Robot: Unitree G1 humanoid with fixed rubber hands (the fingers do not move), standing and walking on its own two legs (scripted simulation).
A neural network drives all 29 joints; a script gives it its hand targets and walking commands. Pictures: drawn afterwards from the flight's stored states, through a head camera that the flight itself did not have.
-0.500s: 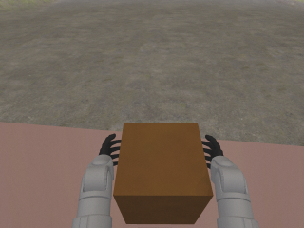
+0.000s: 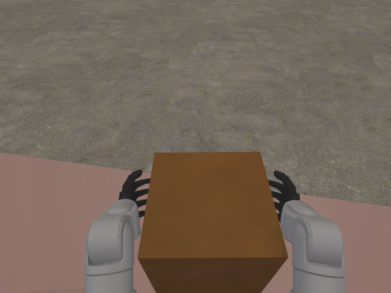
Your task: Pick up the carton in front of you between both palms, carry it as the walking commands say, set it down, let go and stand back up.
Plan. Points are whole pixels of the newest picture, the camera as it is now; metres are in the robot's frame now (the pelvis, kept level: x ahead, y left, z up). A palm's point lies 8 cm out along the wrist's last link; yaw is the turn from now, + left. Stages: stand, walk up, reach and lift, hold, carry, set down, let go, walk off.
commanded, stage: carry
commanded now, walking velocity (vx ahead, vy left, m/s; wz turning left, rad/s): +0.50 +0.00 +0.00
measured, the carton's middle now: (207, 228) +0.26 +0.00 +0.02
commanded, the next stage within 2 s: none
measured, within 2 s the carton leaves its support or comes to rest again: neither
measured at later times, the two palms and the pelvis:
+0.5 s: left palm (156, 106) +0.60 +0.15 +0.08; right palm (260, 110) +0.59 -0.15 +0.08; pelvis +0.33 +0.01 -0.01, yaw -1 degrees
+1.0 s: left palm (169, 50) +0.94 +0.15 +0.10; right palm (246, 51) +0.93 -0.15 +0.11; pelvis +0.58 +0.00 -0.02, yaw -1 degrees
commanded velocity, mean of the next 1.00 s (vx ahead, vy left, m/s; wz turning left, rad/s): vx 0.27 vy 0.00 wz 0.00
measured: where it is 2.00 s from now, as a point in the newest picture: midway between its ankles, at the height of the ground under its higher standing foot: (205, 227)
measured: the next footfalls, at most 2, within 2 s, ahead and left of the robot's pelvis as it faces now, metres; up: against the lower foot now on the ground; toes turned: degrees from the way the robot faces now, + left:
left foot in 0.10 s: +0.20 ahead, +0.12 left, +0.00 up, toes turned +11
right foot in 0.52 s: +0.52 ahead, -0.09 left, +0.00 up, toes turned -13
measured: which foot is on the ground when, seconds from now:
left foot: up 0.00-0.08, down 0.10-0.54, up 0.56-0.88, down 0.90-1.00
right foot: down 0.00-0.12, up 0.14-0.50, down 0.52-1.00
